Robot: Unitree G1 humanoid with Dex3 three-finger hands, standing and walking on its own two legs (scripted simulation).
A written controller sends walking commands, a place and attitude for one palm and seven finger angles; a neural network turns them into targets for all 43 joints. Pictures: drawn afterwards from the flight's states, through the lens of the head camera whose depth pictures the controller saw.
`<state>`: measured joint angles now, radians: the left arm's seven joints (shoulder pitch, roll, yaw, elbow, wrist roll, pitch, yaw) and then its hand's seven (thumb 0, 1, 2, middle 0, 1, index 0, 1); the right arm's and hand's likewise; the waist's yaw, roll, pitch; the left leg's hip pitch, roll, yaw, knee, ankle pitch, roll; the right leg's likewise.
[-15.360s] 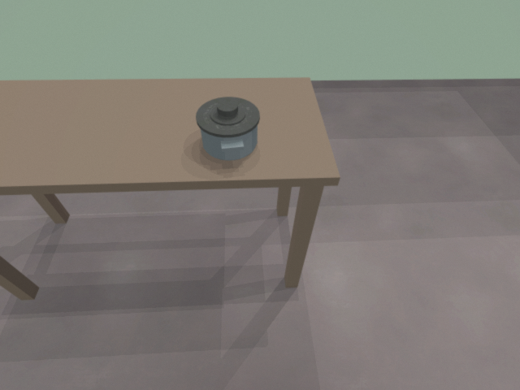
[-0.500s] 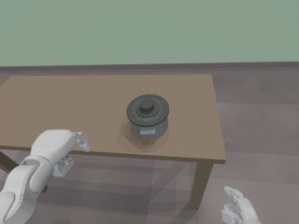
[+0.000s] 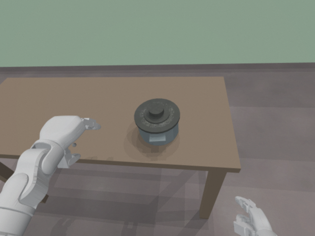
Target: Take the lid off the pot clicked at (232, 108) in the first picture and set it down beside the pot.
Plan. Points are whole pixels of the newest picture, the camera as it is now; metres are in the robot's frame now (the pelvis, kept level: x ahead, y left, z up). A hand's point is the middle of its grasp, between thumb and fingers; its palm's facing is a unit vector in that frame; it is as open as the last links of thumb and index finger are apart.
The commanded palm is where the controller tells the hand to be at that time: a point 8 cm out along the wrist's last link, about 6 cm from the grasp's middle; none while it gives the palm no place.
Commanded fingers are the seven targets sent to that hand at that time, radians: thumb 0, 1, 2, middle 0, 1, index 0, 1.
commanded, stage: move the open hand above the knob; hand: left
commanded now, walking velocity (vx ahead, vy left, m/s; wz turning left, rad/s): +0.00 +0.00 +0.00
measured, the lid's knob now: (156, 110) +0.49 +0.06 +0.02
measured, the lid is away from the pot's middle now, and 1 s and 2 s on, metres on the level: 0.00 0.00 0.00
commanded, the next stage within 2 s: none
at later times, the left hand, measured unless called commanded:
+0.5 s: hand (101, 125) +0.37 +0.19 +0.09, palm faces -0.21 -0.06 -0.98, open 10.2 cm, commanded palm +0.35 +0.19 +0.16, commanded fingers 0.00 -0.28 1.36 -0.81 -0.08 -0.81 -0.08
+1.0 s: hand (125, 113) +0.42 +0.14 +0.09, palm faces -0.24 -0.06 -0.97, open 10.2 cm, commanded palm +0.40 +0.13 +0.16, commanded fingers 0.00 -0.28 1.36 -0.81 -0.08 -0.81 -0.08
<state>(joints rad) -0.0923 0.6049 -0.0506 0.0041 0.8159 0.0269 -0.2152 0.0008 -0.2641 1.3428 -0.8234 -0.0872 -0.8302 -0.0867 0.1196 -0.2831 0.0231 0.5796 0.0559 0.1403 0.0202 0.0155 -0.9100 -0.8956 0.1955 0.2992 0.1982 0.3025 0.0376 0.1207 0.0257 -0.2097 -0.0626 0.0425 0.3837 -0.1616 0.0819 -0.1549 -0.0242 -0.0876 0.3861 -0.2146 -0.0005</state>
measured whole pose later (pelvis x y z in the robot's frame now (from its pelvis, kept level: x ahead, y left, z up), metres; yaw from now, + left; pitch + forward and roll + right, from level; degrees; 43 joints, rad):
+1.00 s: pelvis +0.03 -0.02 +0.00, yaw +0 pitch +3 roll +0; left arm -0.52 0.44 -0.31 0.30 0.85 0.25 -0.23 0.00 -0.27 1.36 -0.82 -0.08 -0.83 -0.08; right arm 0.11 -0.28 0.05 0.59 0.08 0.17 0.04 0.01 -0.91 -0.90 0.19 0.30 0.20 0.30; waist -0.01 0.10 -0.02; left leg -0.28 -0.06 0.04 0.44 -0.23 0.06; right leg -0.23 -0.02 -0.09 0.47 -0.29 -0.02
